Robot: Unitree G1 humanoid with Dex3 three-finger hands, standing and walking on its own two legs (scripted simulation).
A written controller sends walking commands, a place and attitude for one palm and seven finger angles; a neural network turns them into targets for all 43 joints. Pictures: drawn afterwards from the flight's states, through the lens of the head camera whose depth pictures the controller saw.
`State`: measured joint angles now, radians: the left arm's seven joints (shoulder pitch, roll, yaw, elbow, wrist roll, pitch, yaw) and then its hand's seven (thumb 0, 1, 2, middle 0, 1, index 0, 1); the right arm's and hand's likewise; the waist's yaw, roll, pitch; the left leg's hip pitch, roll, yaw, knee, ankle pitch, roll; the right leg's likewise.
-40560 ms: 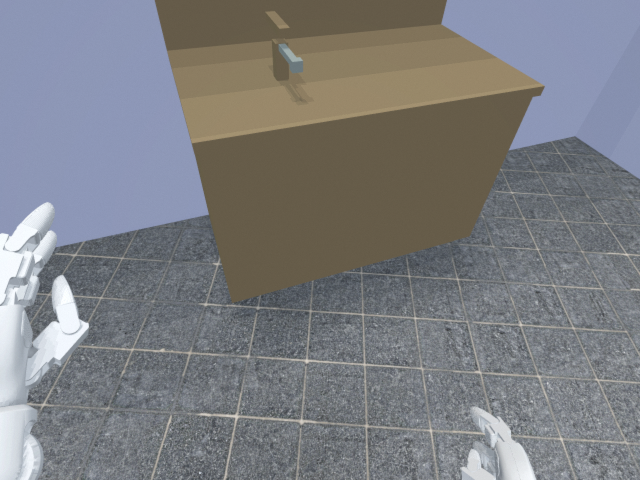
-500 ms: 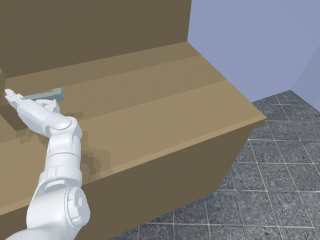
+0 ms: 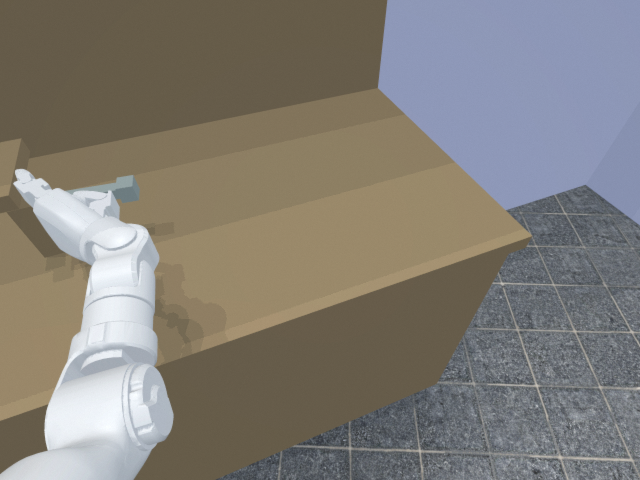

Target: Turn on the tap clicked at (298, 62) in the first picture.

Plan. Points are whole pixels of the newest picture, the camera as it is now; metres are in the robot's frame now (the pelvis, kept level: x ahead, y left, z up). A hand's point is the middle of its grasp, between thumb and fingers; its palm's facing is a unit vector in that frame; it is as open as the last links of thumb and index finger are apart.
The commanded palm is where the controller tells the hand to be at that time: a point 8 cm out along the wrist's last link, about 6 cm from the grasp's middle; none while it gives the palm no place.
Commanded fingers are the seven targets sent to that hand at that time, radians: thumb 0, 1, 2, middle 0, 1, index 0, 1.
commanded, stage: lift the hand up off the lever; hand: left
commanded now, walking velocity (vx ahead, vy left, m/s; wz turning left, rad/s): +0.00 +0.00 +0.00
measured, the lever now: (127, 189) +0.51 +0.30 +0.09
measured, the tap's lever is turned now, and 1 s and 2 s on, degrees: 84 84 84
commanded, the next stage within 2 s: draw the hand back beside the body in 0.60 s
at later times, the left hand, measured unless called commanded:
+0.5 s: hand (102, 196) +0.42 +0.28 +0.16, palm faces +0.85 -0.53 -0.05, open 7.8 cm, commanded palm +0.37 +0.28 +0.16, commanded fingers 0.00 0.90 0.90 -0.15 -0.15 -0.15 -0.15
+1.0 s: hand (121, 235) +0.37 +0.24 +0.14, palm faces +0.41 -0.90 -0.16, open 7.7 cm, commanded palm +0.32 +0.28 +0.17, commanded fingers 0.00 0.90 0.90 -0.17 -0.20 -0.17 -0.20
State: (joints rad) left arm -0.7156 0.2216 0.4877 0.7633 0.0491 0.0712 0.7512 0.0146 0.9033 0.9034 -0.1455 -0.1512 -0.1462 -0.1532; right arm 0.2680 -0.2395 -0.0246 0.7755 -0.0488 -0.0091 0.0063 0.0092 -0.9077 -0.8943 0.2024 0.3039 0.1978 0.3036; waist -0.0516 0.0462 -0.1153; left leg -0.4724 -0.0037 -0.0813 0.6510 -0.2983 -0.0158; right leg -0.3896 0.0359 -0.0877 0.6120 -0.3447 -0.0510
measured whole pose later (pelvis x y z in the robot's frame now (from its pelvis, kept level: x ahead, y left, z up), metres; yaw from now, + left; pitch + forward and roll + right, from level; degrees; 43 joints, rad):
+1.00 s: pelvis +0.01 +0.00 +0.01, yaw -5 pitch -1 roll +0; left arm -0.19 0.32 0.33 0.31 -0.10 0.10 0.17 0.01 0.90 0.90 -0.16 -0.17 -0.16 -0.18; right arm 0.25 -0.24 0.01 0.65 0.03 0.03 -0.07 0.01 -0.91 -0.89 0.20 0.30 0.20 0.30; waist -0.03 0.04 -0.07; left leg -0.21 0.02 0.00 0.50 -0.27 -0.01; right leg -0.17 0.05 0.00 0.49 -0.30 -0.05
